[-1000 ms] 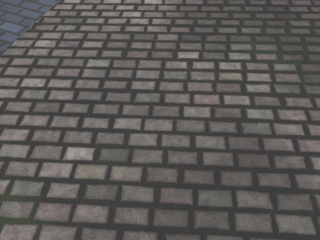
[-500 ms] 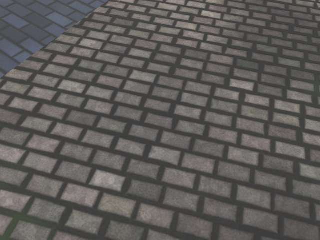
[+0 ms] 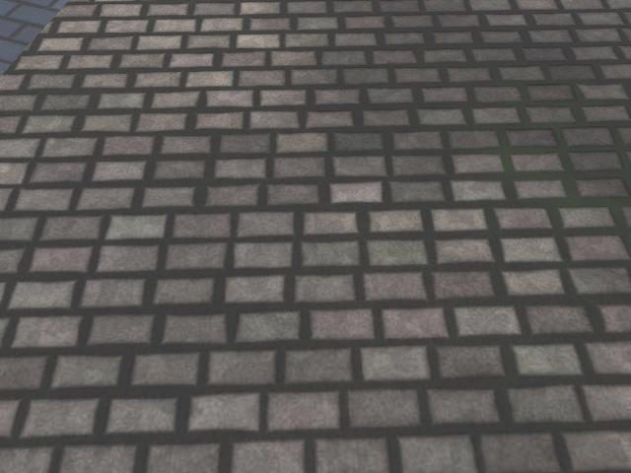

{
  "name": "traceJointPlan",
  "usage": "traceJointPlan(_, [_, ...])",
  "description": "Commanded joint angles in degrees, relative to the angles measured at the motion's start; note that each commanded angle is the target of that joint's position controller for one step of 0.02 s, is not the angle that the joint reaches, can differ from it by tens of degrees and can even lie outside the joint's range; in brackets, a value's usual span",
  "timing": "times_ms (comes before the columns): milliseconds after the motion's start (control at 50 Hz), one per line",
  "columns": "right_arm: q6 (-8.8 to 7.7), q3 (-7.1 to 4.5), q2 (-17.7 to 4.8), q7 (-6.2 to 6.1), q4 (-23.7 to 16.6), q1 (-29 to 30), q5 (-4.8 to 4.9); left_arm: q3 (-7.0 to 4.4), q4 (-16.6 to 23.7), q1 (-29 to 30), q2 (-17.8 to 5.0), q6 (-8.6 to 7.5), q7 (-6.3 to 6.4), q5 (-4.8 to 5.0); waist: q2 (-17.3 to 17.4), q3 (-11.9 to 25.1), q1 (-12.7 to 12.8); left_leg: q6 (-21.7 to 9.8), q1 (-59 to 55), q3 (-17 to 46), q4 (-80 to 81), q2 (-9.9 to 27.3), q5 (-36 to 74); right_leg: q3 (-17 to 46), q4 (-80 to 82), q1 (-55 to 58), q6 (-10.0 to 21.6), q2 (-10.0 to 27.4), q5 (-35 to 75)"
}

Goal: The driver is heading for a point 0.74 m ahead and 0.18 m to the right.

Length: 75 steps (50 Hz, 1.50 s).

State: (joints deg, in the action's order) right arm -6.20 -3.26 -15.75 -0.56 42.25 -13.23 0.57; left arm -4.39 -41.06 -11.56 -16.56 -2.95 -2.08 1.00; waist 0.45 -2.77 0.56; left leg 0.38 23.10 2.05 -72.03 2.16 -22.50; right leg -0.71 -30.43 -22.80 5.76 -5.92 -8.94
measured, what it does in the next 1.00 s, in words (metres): walks ahead, turning right: left foot, then right foot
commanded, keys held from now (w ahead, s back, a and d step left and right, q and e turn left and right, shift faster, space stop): w+e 0.94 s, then w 0.06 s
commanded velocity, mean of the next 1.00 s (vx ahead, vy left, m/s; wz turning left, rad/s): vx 0.50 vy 0.00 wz -0.58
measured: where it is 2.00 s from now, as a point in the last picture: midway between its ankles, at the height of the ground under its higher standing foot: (441, 354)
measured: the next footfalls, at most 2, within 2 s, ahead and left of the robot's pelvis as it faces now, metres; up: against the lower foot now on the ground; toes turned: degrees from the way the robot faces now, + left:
left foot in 0.34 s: +0.38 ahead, +0.13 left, +0.00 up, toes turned -15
right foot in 0.86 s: +0.54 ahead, -0.22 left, +0.00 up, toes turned -33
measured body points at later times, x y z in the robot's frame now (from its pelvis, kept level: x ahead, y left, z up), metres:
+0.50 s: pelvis +0.28 +0.05 +0.01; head +0.30 +0.05 +0.46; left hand +0.47 +0.28 -0.10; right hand +0.33 -0.25 -0.08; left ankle +0.34 +0.14 -0.73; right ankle +0.19 -0.07 -0.63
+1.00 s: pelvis +0.50 -0.11 +0.00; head +0.53 -0.14 +0.45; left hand +0.78 +0.03 -0.09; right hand +0.44 -0.41 -0.11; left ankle +0.52 +0.07 -0.63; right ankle +0.50 -0.20 -0.73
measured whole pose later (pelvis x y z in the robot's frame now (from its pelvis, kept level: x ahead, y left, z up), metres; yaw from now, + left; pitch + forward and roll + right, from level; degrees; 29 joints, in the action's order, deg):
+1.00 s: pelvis +0.50 -0.11 +0.00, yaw -36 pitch +2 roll +0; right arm -6.2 -2.9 -17.6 0.1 43.5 -12.2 0.5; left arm -4.1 -36.4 -12.9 -16.6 -2.2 -1.8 0.7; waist 1.2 -3.4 -0.3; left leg 0.7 25.1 1.7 -69.0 4.1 -21.1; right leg 0.1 -29.5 -21.0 4.9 -5.2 -9.4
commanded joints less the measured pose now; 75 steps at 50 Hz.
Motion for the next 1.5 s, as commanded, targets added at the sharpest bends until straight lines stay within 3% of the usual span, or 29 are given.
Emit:
traceJointPlan(20, [-0.82,-1.93,-7.3,-0.15,-5.9,0.6,-1.21,-1.42,4.8,-0.3,-5.9,-1.05,0.85,-0.69,-1.9,6.7,-1.4,0.6,13.9,3.7,4.6,4.2,2.8,24.4,16.1,15.1,13.3,16.4,11.4])
traceJointPlan(140, [0.42,-0.01,-2.7,0.07,-7.7,9.3,-1.65,-2.34,3.7,-3.1,-9.0,-0.62,2.52,0.34,-3.4,4.0,1.1,3.7,8.1,0.2,29.7,0.9,20.6,14.3,15.9,4.6,8.7,10.0,11.9])
traceJointPlan(220, [-0.30,-0.41,-4.4,1.03,-8.9,14.8,-0.24,-2.34,2.6,-7.0,-8.8,0.24,2.68,0.81,-5.5,4.3,3.7,3.5,4.4,1.3,39.8,-2.0,25.6,18.9,12.5,7.6,7.0,11.1,3.6])
traceJointPlan(280, [-1.11,-1.61,-6.7,1.54,-8.9,13.2,0.08,-2.40,2.7,-7.1,-8.4,0.61,2.82,0.56,-7.3,4.6,2.0,1.2,1.2,2.5,43.4,-2.3,19.9,24.6,7.3,11.9,5.4,12.9,0.7])
traceJointPlan(320, [-1.70,-2.93,-8.4,1.17,-7.1,5.0,-0.40,-1.64,3.7,-5.9,-5.9,0.55,2.74,0.20,-7.5,8.0,-2.7,-1.8,-11.3,2.2,46.3,-1.1,18.7,23.4,-1.1,9.8,2.6,9.7,3.6])
traceJointPlan(340, [-1.90,-3.85,-11.6,0.66,-6.6,-3.3,-1.45,-0.32,4.8,-5.9,-2.2,0.23,2.50,-0.46,-1.4,15.0,-6.2,-5.7,-25.0,11.3,46.0,8.6,14.8,18.4,-16.6,3.5,0.2,6.1,-2.6])
traceJointPlan(360, [-1.18,-4.88,-16.1,0.88,-4.4,-8.2,-2.25,0.62,6.5,-13.7,0.4,-0.25,2.56,1.12,18.4,21.5,-2.8,-15.4,-41.5,38.3,51.9,21.3,1.5,10.8,-34.9,-15.8,-3.4,-1.1,-24.9])
traceJointPlan(380, [-0.86,-3.97,-11.1,1.12,-5.1,-7.6,-0.86,-0.33,5.1,-13.4,-5.7,-0.20,2.80,1.64,13.9,18.1,-4.2,-15.3,-40.0,44.2,54.7,22.3,-12.1,11.6,-43.2,-23.5,-4.4,3.8,-23.4])
traceJointPlan(400, [-0.44,-3.01,-7.8,0.78,-5.6,-5.4,-0.56,-1.22,5.7,-7.5,-8.8,0.18,2.80,1.10,8.2,11.3,-5.8,-12.7,-34.0,35.0,55.1,19.7,-10.6,10.5,-45.8,-25.3,-4.8,5.6,-17.9])
traceJointPlan(420, [0.01,-2.44,-6.7,0.64,-5.8,-2.8,-1.02,-1.27,6.4,-4.3,-8.3,0.50,2.87,0.34,4.3,7.5,-5.0,-11.1,-27.6,27.4,55.5,17.2,-2.8,8.8,-45.2,-23.8,-5.1,7.4,-13.8])
traceJointPlan(460, [0.25,-1.66,-5.0,0.41,-5.0,-0.3,-1.61,-1.43,7.7,-2.7,-6.4,0.71,2.25,0.27,6.0,3.5,-2.6,-9.9,-19.1,17.4,58.1,13.4,7.7,8.6,-41.3,-20.1,-5.1,10.3,-9.2])
traceJointPlan(620, [0.03,-2.75,-8.1,0.09,-0.5,-1.1,-1.06,-0.31,9.0,2.5,-2.7,1.69,1.17,0.27,3.5,1.8,-2.6,-10.7,-18.9,0.0,62.5,12.7,23.5,5.6,-24.7,-20.6,-6.8,12.2,3.2])
traceJointPlan(760, [1.68,-3.47,-11.3,-0.03,2.8,-4.7,0.46,0.22,12.2,12.5,-2.0,1.11,-1.19,0.60,3.3,-1.9,-5.5,-7.9,-25.1,-8.7,60.6,13.9,29.7,-0.6,-8.1,-16.1,-3.5,10.3,6.0])
traceJointPlan(800, [2.30,-3.98,-13.0,-0.21,2.9,-4.3,1.05,-0.67,12.5,10.8,-3.7,1.35,-1.43,0.21,4.8,0.0,-3.4,-6.8,-27.3,-11.1,54.6,14.1,47.5,-3.7,-6.3,-10.5,-1.1,7.2,0.2])
traceJointPlan(840, [3.10,-4.24,-14.1,-0.63,2.7,-3.2,1.65,-2.95,9.8,-1.0,-7.4,1.80,-1.02,0.11,5.0,6.8,4.0,-5.0,-25.3,-14.2,37.8,12.3,62.1,-6.5,-2.2,5.9,2.3,2.2,-0.3])
traceJointPlan(860, [2.94,-3.50,-12.3,-0.93,2.1,-3.6,1.00,-4.86,7.0,-11.4,-11.0,2.25,-0.06,0.29,2.2,11.9,8.8,-2.7,-13.8,-14.7,22.7,10.2,52.7,-1.9,-0.8,23.5,4.8,3.0,2.2])
traceJointPlan(880, [1.97,-0.83,-4.1,-0.32,-1.3,-7.5,-1.99,-5.87,6.7,-12.1,-18.0,2.12,0.84,0.94,-14.6,15.4,3.5,0.9,13.1,-13.2,0.9,0.8,-0.9,27.6,1.5,43.3,13.7,18.7,-2.1])
traceJointPlan(900, [-0.36,-0.42,-6.2,0.41,-2.7,-4.5,-0.56,-4.76,8.8,-13.5,-15.9,0.99,0.54,0.59,-12.5,26.3,5.6,1.1,21.3,1.4,-9.5,-4.0,-12.0,50.3,11.7,48.4,19.9,25.5,-12.5])
traceJointPlan(920, [-1.56,-1.46,-9.9,0.98,-4.3,1.5,1.75,-3.56,8.0,-12.1,-11.9,0.20,0.28,0.05,-7.8,19.2,7.0,0.1,26.6,3.6,-9.4,-0.8,-6.3,42.4,13.3,44.5,16.2,23.7,-10.7])
traceJointPlan(980, [-1.62,-1.36,-9.3,0.44,-3.1,1.2,-0.65,-1.44,8.8,-2.3,-6.3,-0.48,0.66,-0.63,-1.6,8.0,0.0,-0.2,17.3,2.9,3.8,5.3,4.2,25.0,14.7,21.6,11.4,17.8,5.8])
traceJointPlan(1080, [0.91,-0.38,-5.7,0.37,-2.8,2.0,-1.69,-1.40,6.2,-1.3,-7.8,-1.04,2.05,-1.09,-2.1,4.5,-2.0,3.4,10.5,-0.5,16.8,4.1,10.5,12.3,15.4,9.0,10.1,14.5,34.4])
traceJointPlan(1200, [0.62,0.38,-4.6,1.76,-3.7,10.0,-0.94,-0.98,2.2,-5.5,-7.6,0.23,2.99,-0.67,-4.9,5.9,2.2,1.8,2.8,-0.7,37.3,-0.3,30.5,9.3,12.4,11.3,5.5,12.7,27.4])
traceJointPlan(1300, [0.10,-1.05,-7.4,2.05,-2.4,5.3,-2.46,-0.31,0.6,-4.4,-5.8,0.77,2.97,-0.73,-4.2,7.1,-1.3,-3.1,-5.8,-0.6,47.9,-0.9,35.1,12.5,-0.5,15.7,1.8,11.6,24.7])
traceJointPlan(1320, [-0.19,-1.43,-10.4,1.66,-2.9,3.8,-3.32,0.23,1.1,-7.2,-4.1,0.40,2.91,-1.87,0.8,11.6,0.0,-6.0,-16.3,5.0,44.6,5.7,57.9,11.0,-8.0,11.1,-0.9,7.3,15.8])
traceJointPlan(1340, [0.46,-0.97,-9.4,1.31,-2.9,1.6,-3.93,1.14,-0.8,-15.4,-1.7,0.16,2.99,-1.58,9.3,19.5,0.9,-15.6,-30.8,15.2,41.8,15.7,68.8,9.2,-20.1,1.5,-5.1,3.2,-5.0])
traceJointPlan(1360, [1.43,-0.01,-4.7,1.47,-1.5,-1.2,-2.46,0.99,-1.3,-14.4,-4.1,0.86,2.91,-1.16,13.2,23.4,-1.5,-19.7,-31.8,22.9,45.1,20.0,63.1,8.4,-27.9,-1.9,-7.8,3.0,-29.4])
traceJointPlan(1380, [2.14,0.67,-3.7,1.80,-1.2,-0.2,-1.24,0.11,-0.5,-11.0,-7.0,2.05,2.93,-0.49,8.5,19.8,-1.8,-18.1,-27.7,23.9,47.7,18.7,47.0,9.6,-30.6,-4.1,-8.6,4.8,-31.7])
traceJointPlan(1440, [3.87,0.58,-5.2,1.66,-2.2,9.0,-1.54,-0.17,-0.2,-5.8,-5.5,5.81,3.91,-0.68,6.3,8.3,0.5,-12.2,-10.4,18.6,55.5,13.4,13.4,6.9,-24.4,-2.9,-9.7,8.6,-24.2])
traceJointPlan(1500, [4.99,0.27,-5.5,1.12,-2.0,11.6,-2.07,0.49,-2.9,-8.5,-2.4,5.78,4.16,-1.27,8.9,7.5,1.7,-10.0,-2.6,10.3,57.2,8.0,8.2,3.1,-10.8,8.3,-8.8,7.3,-14.7])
